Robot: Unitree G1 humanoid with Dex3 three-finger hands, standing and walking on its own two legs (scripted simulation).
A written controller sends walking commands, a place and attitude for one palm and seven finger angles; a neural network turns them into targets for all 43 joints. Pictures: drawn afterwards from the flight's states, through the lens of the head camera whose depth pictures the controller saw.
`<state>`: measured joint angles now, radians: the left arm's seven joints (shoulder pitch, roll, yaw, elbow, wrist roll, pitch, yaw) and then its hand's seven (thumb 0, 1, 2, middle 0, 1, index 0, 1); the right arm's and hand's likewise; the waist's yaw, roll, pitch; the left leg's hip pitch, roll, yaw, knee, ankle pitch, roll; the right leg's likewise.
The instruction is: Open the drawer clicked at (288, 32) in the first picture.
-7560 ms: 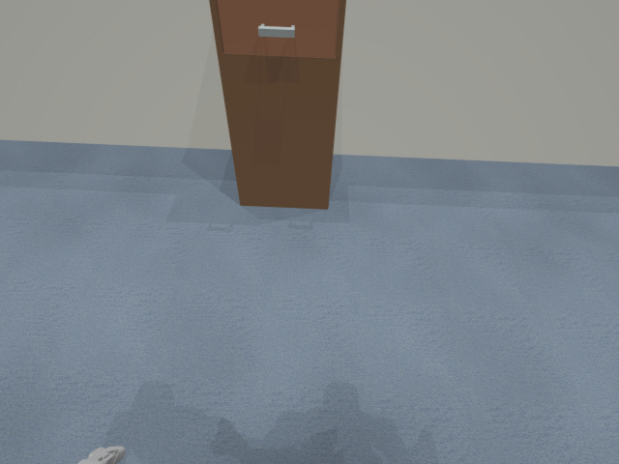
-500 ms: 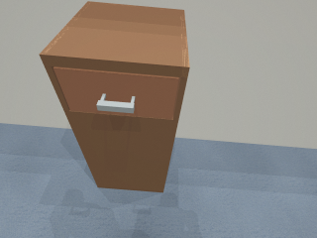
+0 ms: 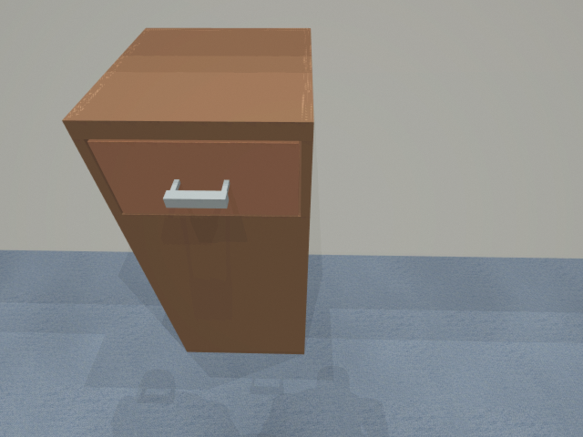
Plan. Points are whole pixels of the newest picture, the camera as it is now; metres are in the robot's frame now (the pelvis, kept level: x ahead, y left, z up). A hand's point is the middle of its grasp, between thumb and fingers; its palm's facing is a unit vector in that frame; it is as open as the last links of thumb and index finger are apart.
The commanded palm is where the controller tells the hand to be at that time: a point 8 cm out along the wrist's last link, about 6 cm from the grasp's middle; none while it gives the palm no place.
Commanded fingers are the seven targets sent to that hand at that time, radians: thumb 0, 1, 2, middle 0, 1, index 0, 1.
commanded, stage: come to a stop and stand still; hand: left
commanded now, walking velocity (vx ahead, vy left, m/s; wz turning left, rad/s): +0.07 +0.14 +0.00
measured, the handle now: (199, 191) +0.52 +0.21 +0.03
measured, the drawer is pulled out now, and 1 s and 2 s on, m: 0.00 0.00 0.00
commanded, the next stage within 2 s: look again from close up in 0.18 s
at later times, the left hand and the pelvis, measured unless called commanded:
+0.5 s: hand out of the picture -0.02 +0.24 -0.18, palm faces +0.03 -0.98 -0.20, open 7.3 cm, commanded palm none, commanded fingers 0.00 0.90 0.90 -0.20 -0.30 -0.20 -0.30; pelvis +0.00 +0.07 -0.01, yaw +1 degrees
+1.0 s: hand out of the picture +0.13 +0.25 -0.12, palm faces -0.06 -0.88 -0.47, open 7.3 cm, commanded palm +0.12 +0.29 -0.05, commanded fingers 0.00 0.74 0.83 -0.21 -0.41 -0.21 -0.41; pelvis +0.02 +0.04 -0.01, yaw +1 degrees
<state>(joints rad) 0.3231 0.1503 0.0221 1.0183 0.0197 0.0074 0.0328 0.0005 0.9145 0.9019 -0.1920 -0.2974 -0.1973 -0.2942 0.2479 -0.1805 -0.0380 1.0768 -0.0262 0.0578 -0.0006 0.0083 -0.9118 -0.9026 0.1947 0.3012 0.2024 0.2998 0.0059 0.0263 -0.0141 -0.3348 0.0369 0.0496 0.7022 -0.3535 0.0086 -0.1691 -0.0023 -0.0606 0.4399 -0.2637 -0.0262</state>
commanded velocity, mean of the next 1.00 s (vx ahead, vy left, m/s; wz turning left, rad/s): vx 0.00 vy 0.01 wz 0.00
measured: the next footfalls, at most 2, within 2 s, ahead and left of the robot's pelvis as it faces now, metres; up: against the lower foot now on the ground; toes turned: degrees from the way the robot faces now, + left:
left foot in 0.16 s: +0.03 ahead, +0.15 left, +0.00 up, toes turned -9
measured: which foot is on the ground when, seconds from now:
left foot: up 0.00-0.14, down 0.16-1.00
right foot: down 0.00-1.00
